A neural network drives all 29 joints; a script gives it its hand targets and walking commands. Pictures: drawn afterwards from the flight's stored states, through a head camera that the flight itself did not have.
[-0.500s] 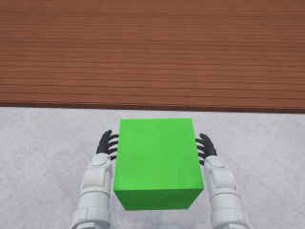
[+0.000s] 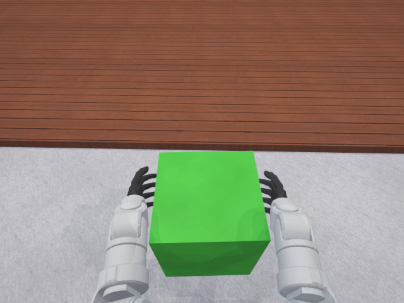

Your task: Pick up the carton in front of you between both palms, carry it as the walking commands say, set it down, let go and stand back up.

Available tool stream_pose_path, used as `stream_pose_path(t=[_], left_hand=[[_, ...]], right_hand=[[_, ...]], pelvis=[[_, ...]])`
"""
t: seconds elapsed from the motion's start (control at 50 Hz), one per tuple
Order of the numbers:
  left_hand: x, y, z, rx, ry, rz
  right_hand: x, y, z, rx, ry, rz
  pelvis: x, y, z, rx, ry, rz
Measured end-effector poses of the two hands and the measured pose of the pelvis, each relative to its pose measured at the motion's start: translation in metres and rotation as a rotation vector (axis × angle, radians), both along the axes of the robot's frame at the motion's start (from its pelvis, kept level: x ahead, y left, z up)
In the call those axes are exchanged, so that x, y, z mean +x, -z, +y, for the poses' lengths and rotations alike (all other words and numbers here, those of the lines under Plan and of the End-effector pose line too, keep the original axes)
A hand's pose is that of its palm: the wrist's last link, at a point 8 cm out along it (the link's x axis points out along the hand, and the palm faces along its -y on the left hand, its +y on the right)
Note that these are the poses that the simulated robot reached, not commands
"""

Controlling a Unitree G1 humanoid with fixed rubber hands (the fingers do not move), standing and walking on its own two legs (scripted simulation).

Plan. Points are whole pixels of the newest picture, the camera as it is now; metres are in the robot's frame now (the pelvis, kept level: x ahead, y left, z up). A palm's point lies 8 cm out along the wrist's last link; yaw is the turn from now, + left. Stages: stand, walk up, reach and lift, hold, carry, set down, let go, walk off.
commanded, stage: reach and lift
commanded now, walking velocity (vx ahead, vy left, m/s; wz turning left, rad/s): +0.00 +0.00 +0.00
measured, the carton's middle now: (207, 217) +0.31 +0.00 -0.05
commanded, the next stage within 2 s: hold in 0.54 s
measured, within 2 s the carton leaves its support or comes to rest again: neither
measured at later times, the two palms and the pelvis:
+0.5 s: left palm (134, 198) +0.31 +0.15 +0.04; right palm (277, 202) +0.30 -0.14 +0.04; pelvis +0.01 +0.00 +0.01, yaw +0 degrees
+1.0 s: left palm (132, 200) +0.29 +0.15 +0.06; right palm (281, 204) +0.29 -0.15 +0.05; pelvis +0.00 +0.00 +0.00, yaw +0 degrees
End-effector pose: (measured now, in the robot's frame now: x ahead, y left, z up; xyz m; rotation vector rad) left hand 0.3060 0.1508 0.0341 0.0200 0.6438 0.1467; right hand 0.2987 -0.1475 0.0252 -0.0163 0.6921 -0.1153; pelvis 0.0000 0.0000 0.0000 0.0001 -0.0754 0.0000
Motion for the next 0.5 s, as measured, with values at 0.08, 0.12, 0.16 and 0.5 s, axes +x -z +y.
stream_pose_path(t=[0.08, 0.12, 0.16, 0.5], left_hand=[[0.002, -0.001, -0.001, 0.007, 0.008, 0.004], [0.003, -0.001, -0.001, 0.010, 0.011, 0.007], [0.003, -0.002, -0.001, 0.012, 0.014, 0.008], [0.001, -0.009, 0.003, 0.017, 0.023, 0.005]], right_hand=[[0.002, -0.002, -0.001, -0.011, -0.006, 0.004], [0.002, -0.002, -0.001, -0.017, -0.008, 0.007], [0.002, -0.003, -0.001, -0.021, -0.010, 0.008], [-0.001, -0.010, 0.003, -0.032, -0.014, 0.005]], pelvis=[[0.004, -0.002, -0.001, 0.000, -0.001, -0.003], [0.007, -0.002, -0.001, -0.001, -0.001, -0.004], [0.009, -0.003, -0.001, -0.001, 0.000, -0.005], [0.015, -0.005, 0.004, -0.002, 0.003, -0.023]])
